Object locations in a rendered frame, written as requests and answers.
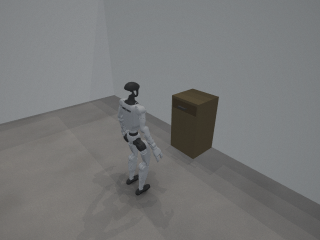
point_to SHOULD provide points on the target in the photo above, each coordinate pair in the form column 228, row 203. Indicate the handle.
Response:
column 182, row 108

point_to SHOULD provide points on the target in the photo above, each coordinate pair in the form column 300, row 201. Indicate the left robot hand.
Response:
column 124, row 130

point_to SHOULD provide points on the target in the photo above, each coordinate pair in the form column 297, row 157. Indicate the robot left forearm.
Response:
column 122, row 124

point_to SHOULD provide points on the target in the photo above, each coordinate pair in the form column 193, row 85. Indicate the drawer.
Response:
column 191, row 109

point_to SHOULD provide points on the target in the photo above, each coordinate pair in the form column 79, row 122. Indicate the right robot hand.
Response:
column 157, row 152

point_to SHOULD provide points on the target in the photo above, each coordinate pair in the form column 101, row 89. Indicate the robot right upper arm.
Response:
column 141, row 112

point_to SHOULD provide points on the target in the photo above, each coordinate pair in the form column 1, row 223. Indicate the robot left upper arm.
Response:
column 120, row 110

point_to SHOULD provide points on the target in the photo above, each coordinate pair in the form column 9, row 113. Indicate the left robot foot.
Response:
column 135, row 178

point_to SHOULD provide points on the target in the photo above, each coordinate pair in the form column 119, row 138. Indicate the cabinet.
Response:
column 189, row 134

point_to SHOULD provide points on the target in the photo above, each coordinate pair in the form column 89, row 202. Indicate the humanoid robot head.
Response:
column 132, row 86

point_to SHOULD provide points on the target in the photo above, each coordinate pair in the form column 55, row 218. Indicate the robot right forearm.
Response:
column 149, row 139

